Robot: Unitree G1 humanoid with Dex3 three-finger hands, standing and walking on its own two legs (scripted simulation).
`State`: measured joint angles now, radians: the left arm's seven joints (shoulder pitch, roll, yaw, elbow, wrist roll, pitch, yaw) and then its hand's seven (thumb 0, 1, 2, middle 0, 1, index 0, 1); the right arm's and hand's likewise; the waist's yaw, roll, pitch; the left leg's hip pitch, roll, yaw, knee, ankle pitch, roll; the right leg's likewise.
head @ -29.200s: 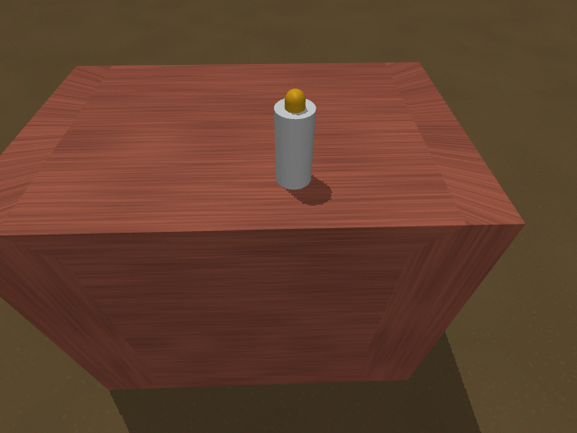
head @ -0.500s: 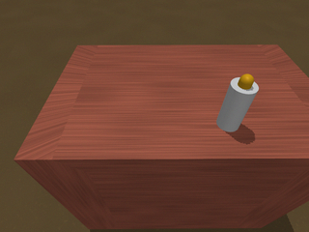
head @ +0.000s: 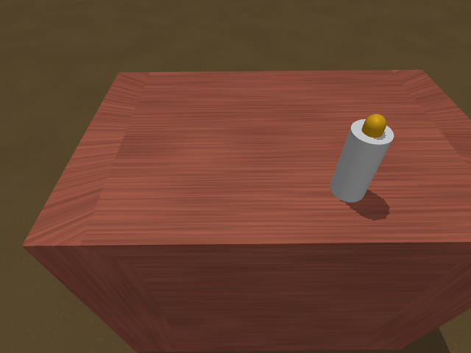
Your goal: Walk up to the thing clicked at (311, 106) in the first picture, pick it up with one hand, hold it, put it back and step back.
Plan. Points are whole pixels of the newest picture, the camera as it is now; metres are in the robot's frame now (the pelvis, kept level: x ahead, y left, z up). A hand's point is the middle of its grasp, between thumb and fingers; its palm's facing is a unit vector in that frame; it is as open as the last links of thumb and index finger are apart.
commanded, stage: stand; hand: right
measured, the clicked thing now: (360, 157) +0.44 -0.23 +0.11
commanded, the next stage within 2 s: step back in 0.14 s
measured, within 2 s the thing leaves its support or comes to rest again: neither
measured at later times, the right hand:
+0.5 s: hand out of the picture -0.01 -0.24 -0.16, palm faces -0.04 +0.89 -0.45, open 7.4 cm
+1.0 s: hand out of the picture -0.08 -0.23 -0.17, palm faces +0.07 +0.93 -0.37, open 7.4 cm
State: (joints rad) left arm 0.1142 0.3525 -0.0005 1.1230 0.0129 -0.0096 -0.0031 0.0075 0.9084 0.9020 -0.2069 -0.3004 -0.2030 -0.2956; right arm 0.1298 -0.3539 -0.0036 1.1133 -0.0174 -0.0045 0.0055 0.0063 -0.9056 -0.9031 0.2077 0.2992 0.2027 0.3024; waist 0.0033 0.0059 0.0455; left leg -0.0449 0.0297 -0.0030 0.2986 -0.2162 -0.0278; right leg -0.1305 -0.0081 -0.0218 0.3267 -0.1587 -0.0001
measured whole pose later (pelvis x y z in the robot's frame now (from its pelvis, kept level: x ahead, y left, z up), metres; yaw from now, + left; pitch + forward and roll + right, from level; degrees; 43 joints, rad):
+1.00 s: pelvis -0.17 +0.04 -0.02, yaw -6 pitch -2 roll +1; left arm 0.18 0.36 0.07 0.86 0.03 0.05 -0.01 0.01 0.91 0.90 -0.21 -0.30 -0.20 -0.30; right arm 0.10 -0.39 -0.05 0.88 0.00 0.06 -0.01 0.01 -0.90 -0.90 0.21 0.30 0.20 0.30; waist 0.02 0.02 0.17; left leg -0.44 -0.05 -0.05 0.93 -0.49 0.00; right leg -0.24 0.03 0.04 0.63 -0.34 -0.03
